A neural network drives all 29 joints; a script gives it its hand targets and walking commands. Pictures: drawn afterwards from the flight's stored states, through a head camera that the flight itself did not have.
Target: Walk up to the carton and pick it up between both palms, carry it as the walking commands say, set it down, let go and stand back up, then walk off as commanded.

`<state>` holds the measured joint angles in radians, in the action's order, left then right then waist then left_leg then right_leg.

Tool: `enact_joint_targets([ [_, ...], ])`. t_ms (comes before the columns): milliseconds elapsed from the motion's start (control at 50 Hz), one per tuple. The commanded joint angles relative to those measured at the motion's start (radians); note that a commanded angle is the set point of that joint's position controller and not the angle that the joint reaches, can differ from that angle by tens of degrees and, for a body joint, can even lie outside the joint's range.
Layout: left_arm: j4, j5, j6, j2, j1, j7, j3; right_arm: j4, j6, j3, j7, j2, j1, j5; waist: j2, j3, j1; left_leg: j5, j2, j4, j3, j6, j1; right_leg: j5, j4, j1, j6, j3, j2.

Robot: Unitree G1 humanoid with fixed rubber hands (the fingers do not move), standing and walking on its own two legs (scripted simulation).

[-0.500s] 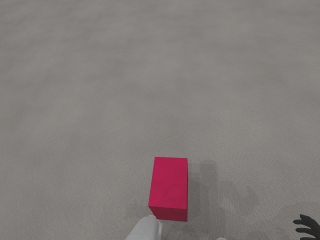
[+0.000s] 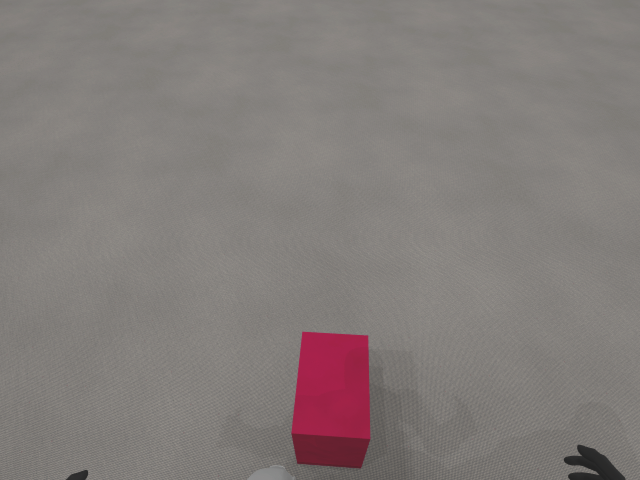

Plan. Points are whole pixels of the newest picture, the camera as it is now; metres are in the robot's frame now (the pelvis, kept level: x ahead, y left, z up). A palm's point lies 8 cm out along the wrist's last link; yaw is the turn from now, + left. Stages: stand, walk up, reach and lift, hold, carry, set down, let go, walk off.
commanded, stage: walk up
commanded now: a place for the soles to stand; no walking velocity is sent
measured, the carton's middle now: (332, 400) +0.43 +0.00 -0.58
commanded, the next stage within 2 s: reach and lift in 1.00 s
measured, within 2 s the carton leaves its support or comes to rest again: neither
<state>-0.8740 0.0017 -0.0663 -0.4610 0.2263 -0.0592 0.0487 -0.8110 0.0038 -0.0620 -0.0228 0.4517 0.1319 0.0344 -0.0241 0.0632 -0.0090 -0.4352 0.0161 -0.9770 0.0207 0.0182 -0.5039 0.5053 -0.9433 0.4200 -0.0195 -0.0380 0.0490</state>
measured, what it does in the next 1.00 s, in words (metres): stands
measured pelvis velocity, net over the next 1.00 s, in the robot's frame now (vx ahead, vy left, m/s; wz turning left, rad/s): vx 0.01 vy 0.00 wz -0.01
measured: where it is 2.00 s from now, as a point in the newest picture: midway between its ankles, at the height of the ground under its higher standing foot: outside the picture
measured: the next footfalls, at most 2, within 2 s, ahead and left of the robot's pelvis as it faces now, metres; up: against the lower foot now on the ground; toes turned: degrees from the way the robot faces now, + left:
none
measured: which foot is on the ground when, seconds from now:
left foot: down 0.00-1.00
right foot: down 0.00-1.00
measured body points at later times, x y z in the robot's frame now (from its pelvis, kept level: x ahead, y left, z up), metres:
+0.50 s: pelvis +0.00 +0.01 +0.02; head +0.02 +0.00 +0.46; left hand +0.08 +0.35 -0.08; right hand +0.16 -0.32 -0.08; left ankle +0.05 +0.11 -0.68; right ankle +0.01 -0.18 -0.68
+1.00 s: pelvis +0.01 +0.00 +0.02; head +0.03 -0.01 +0.47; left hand +0.09 +0.35 -0.07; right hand +0.12 -0.32 -0.09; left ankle +0.05 +0.11 -0.68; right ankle +0.01 -0.18 -0.68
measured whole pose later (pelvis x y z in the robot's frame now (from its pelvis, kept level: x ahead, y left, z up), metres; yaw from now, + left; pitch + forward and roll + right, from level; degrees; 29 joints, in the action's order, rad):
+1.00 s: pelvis +0.01 +0.00 +0.02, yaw -1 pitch -1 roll -1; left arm -0.93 0.02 -0.06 -0.44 0.23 -0.05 0.05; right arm -0.87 0.02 -0.07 -0.04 0.42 0.14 0.03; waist -0.06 0.07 -0.01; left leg -0.38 0.02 -0.84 0.01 0.01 -0.44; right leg 0.42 -0.79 0.36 0.03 -0.05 0.05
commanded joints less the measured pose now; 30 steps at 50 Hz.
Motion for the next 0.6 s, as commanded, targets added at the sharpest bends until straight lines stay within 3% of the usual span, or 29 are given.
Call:
enact_joint_targets([
  [0,0.017,0.022,-0.018,-0.278,0.062,0.001,0.061,0.070,0.005,-0.055,0.008,0.201,-0.081,-0.018,0.050,-0.042,0.014,-0.064,0.048,0.208,0.129,0.054,-0.014,-0.058,0.365,-0.002,-0.123,-0.261,0.110],
  [20,0.023,0.022,-0.010,-0.284,0.002,0.005,0.064,0.058,0.004,-0.059,0.008,0.194,-0.050,-0.019,0.038,-0.031,-0.003,-0.117,0.037,0.218,0.110,0.040,0.031,0.002,0.368,0.072,-0.149,-0.291,0.133],
  [40,0.031,0.021,-0.003,-0.250,-0.057,0.008,0.047,0.026,-0.003,-0.061,0.007,0.197,0.001,-0.002,0.002,-0.018,-0.044,-0.175,0.056,0.352,0.161,0.047,0.086,0.010,0.307,0.107,-0.110,-0.191,0.098],
  [60,0.040,0.014,0.000,-0.200,-0.054,0.010,0.034,0.023,-0.013,-0.060,0.006,0.219,-0.009,0.011,-0.126,-0.037,-0.027,-0.175,0.115,0.458,0.280,0.076,0.145,-0.019,0.187,0.128,-0.051,-0.037,0.004],
  [80,0.018,0.004,0.001,-0.178,-0.016,0.006,0.034,0.023,-0.020,-0.062,0.006,0.239,-0.027,0.006,-0.203,-0.067,-0.011,-0.106,0.194,0.506,0.396,0.133,0.184,0.004,0.091,0.131,-0.013,0.064,-0.031],
  [100,0.021,-0.003,-0.002,-0.190,0.019,0.002,0.035,0.043,-0.018,-0.059,0.003,0.233,-0.029,0.006,-0.145,-0.098,0.008,-0.029,0.221,0.477,0.393,0.199,0.183,0.006,0.091,0.082,-0.013,0.070,-0.032],
  [120,-0.006,-0.002,-0.009,-0.194,0.064,0.001,0.041,0.046,-0.013,-0.062,0.001,0.239,-0.055,0.002,-0.132,-0.112,0.034,0.012,0.213,0.453,0.348,0.201,0.149,-0.018,0.140,0.032,-0.015,0.071,-0.033],
  [140,-0.028,-0.002,-0.020,-0.192,0.100,0.001,0.035,0.062,-0.013,-0.056,0.003,0.212,-0.090,-0.002,-0.111,-0.111,0.048,0.054,0.179,0.416,0.284,0.175,0.102,-0.075,0.213,-0.048,-0.022,0.059,-0.016],
  [160,-0.039,0.007,-0.024,-0.200,0.099,0.004,0.037,0.064,-0.008,-0.045,0.003,0.187,-0.109,-0.012,-0.053,-0.105,0.056,0.148,0.152,0.373,0.226,0.130,0.073,-0.176,0.257,-0.078,-0.037,0.019,-0.013],
  [180,-0.018,0.010,-0.021,-0.232,0.074,0.005,0.052,0.061,-0.007,-0.043,0.005,0.172,-0.076,-0.015,-0.015,-0.135,0.037,0.162,0.120,0.311,0.171,0.097,0.063,-0.255,0.275,-0.119,-0.061,-0.043,0.020],
  [200,-0.015,0.007,-0.016,-0.245,0.065,0.006,0.052,0.048,-0.007,-0.048,0.006,0.181,-0.066,-0.025,0.045,-0.139,0.030,0.182,0.089,0.272,0.141,0.075,0.054,-0.261,0.308,-0.109,-0.080,-0.110,0.059],
  [220,0.006,0.015,-0.013,-0.258,0.021,0.004,0.049,0.040,-0.009,-0.048,0.008,0.176,-0.055,-0.021,0.081,-0.105,0.000,0.150,0.060,0.245,0.123,0.056,0.072,-0.252,0.329,-0.055,-0.099,-0.187,0.090],
  [240,0.012,0.008,-0.013,-0.250,-0.002,0.003,0.041,0.034,-0.009,-0.048,0.008,0.172,-0.036,-0.018,0.042,-0.090,-0.010,0.201,0.069,0.261,0.109,0.046,0.117,-0.305,0.297,-0.021,-0.103,-0.184,0.100],
  [260,0.011,0.009,-0.008,-0.237,-0.033,0.005,0.037,0.022,-0.010,-0.049,0.007,0.179,-0.019,-0.011,0.027,-0.089,-0.023,0.199,0.083,0.313,0.142,0.057,0.166,-0.314,0.255,0.025,-0.075,-0.130,0.061],
  [280,0.010,-0.001,-0.008,-0.197,-0.018,0.005,0.022,0.030,-0.012,-0.054,0.008,0.194,-0.044,-0.006,-0.028,-0.087,-0.005,0.175,0.109,0.355,0.185,0.089,0.179,-0.305,0.225,0.029,-0.045,-0.049,0.016],
  [300,-0.006,-0.006,-0.007,-0.190,-0.004,0.004,0.020,0.014,-0.012,-0.050,0.006,0.199,-0.038,-0.009,-0.056,-0.117,0.006,0.196,0.139,0.380,0.225,0.123,0.180,-0.269,0.208,0.002,-0.038,-0.008,0.000],
  [320,-0.003,-0.003,-0.007,-0.190,0.023,0.000,0.019,0.018,-0.009,-0.056,0.004,0.201,-0.049,-0.006,-0.057,-0.115,0.010,0.196,0.161,0.369,0.217,0.144,0.181,-0.266,0.204,-0.017,-0.027,0.014,-0.012],
  [340,-0.020,-0.005,-0.009,-0.193,0.062,-0.003,0.021,0.027,-0.006,-0.052,0.006,0.197,-0.072,-0.009,-0.067,-0.116,0.025,0.228,0.158,0.352,0.195,0.140,0.166,-0.257,0.232,-0.037,-0.024,0.015,-0.002],
  [380,-0.030,0.004,-0.013,-0.218,0.065,-0.003,0.026,0.035,0.001,-0.051,0.006,0.181,-0.086,-0.012,-0.021,-0.082,0.028,0.213,0.115,0.327,0.156,0.105,0.116,-0.295,0.275,-0.040,-0.041,-0.039,0.010],
  [400,-0.024,0.008,-0.009,-0.238,0.049,-0.002,0.034,0.031,0.004,-0.057,0.006,0.193,-0.078,-0.018,-0.015,-0.088,0.012,0.147,0.104,0.322,0.142,0.098,0.106,-0.266,0.291,-0.038,-0.048,-0.073,0.030],
  [420,-0.013,0.013,-0.010,-0.233,0.023,0.002,0.033,0.023,0.004,-0.057,0.004,0.179,-0.067,-0.016,-0.017,-0.089,-0.004,0.181,0.087,0.309,0.125,0.072,0.142,-0.288,0.293,-0.017,-0.064,-0.125,0.049],
  [440,0.000,0.012,-0.008,-0.232,-0.004,0.002,0.035,0.022,0.006,-0.059,0.001,0.182,-0.056,-0.012,0.015,-0.054,-0.011,0.103,0.076,0.335,0.129,0.071,0.130,-0.262,0.291,0.007,-0.062,-0.112,0.037],
  [460,0.000,0.013,-0.007,-0.223,-0.005,0.001,0.024,0.023,0.004,-0.059,0.000,0.180,-0.065,-0.012,0.001,-0.058,-0.013,0.093,0.088,0.363,0.146,0.068,0.160,-0.252,0.274,0.035,-0.067,-0.099,0.030],
  [500,-0.013,0.013,-0.009,-0.200,0.020,-0.004,0.023,0.020,0.005,-0.065,0.000,0.197,-0.063,0.001,-0.079,-0.078,0.001,-0.005,0.131,0.415,0.199,0.115,0.156,-0.144,0.244,0.016,-0.036,0.010,-0.010],
  [540,-0.038,0.020,-0.011,-0.191,0.075,-0.004,0.028,0.034,0.010,-0.061,-0.006,0.191,-0.111,-0.002,-0.063,-0.071,0.021,-0.118,0.134,0.405,0.203,0.124,0.089,-0.090,0.283,-0.024,-0.040,0.016,-0.013],
  [560,-0.037,0.024,-0.015,-0.203,0.082,-0.004,0.040,0.027,0.013,-0.056,-0.008,0.179,-0.117,-0.004,-0.062,-0.032,0.027,-0.140,0.104,0.382,0.187,0.095,0.041,-0.056,0.331,-0.018,-0.054,-0.047,0.007],
  [580,-0.028,0.032,-0.020,-0.227,0.084,-0.005,0.046,0.036,0.015,-0.058,-0.007,0.187,-0.120,-0.007,0.008,-0.031,0.027,-0.101,0.093,0.330,0.147,0.081,0.030,-0.059,0.374,-0.029,-0.081,-0.123,0.044],
])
